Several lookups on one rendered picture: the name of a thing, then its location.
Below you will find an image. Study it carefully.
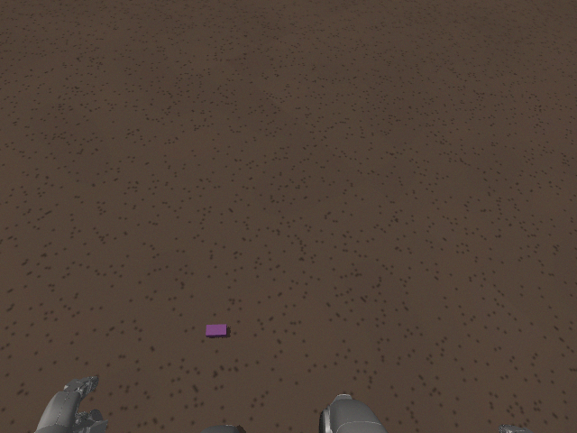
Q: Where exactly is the left robot hand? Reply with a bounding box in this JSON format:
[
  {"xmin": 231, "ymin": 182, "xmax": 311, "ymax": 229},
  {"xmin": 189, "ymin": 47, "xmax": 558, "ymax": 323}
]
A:
[{"xmin": 36, "ymin": 376, "xmax": 108, "ymax": 433}]

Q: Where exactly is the small box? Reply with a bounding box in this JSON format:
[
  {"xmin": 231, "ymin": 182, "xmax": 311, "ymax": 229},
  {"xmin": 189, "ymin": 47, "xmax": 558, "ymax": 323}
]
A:
[{"xmin": 206, "ymin": 324, "xmax": 227, "ymax": 337}]

